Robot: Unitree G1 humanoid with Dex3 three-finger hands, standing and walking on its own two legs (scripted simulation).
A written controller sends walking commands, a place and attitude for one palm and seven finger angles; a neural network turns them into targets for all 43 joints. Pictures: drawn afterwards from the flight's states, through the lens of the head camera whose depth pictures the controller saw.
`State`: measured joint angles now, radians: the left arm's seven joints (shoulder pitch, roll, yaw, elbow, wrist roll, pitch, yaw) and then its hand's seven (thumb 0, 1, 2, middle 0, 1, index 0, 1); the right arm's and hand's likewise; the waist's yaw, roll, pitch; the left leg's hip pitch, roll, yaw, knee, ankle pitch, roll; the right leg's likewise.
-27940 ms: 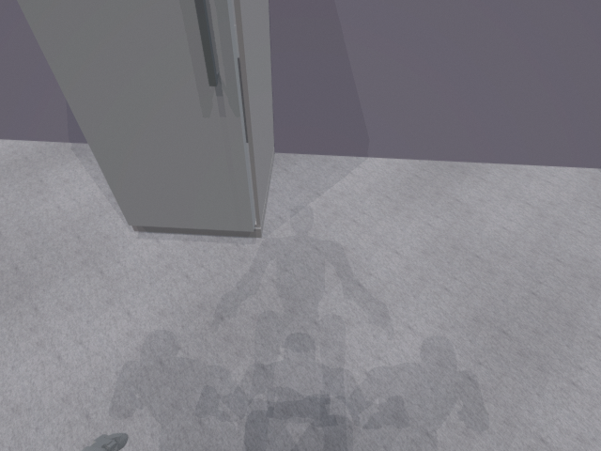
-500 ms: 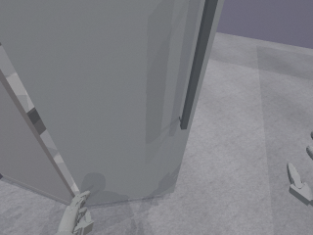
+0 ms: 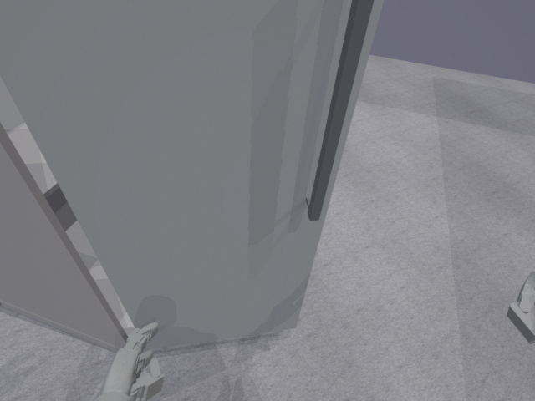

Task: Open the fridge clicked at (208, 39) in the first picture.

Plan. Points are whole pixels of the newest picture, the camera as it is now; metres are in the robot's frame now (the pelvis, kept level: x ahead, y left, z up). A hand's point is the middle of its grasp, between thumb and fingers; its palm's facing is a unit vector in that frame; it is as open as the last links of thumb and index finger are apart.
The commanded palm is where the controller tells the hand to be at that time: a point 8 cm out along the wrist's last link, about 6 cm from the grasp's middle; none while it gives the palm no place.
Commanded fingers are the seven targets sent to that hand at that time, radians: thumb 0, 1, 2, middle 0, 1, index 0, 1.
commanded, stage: step back with the hand held close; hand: right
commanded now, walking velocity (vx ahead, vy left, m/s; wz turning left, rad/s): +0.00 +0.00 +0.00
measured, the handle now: (333, 106) +0.50 -0.11 +0.22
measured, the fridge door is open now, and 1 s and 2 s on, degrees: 62 62 62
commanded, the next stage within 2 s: stop stepping back and stand still in 1.18 s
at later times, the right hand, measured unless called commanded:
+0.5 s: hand out of the picture +0.15 -0.30 +0.15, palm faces +0.43 +0.78 -0.46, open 7.4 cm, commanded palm +0.09 -0.33 +0.17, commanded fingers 0.00 -0.90 -0.90 0.20 0.30 0.20 0.30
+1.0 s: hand out of the picture +0.04 -0.30 +0.16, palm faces +0.54 +0.72 -0.43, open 7.4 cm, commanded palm -0.02 -0.33 +0.17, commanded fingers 0.00 -0.90 -0.90 0.20 0.30 0.20 0.30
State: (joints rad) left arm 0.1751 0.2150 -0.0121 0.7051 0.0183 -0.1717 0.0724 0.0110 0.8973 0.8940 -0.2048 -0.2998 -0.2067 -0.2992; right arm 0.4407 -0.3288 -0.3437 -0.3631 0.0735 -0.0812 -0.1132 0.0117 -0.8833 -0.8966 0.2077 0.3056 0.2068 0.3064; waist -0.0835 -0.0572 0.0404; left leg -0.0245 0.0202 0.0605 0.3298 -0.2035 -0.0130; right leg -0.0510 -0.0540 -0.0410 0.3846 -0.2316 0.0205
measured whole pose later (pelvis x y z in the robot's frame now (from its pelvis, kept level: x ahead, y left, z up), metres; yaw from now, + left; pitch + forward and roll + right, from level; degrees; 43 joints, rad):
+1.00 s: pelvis -0.14 -0.02 -0.04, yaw -4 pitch -3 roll +1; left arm 0.26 0.21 -0.01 0.62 0.01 -0.14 0.08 0.01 0.90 0.89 -0.21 -0.30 -0.21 -0.30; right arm 0.50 -0.42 -0.45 -0.50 0.01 -0.27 -0.18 0.01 -0.88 -0.90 0.21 0.30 0.21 0.31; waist 0.00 0.01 0.03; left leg -0.44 0.01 -0.03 0.64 -0.15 -0.02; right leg -0.51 -0.02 -0.03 0.75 -0.35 -0.02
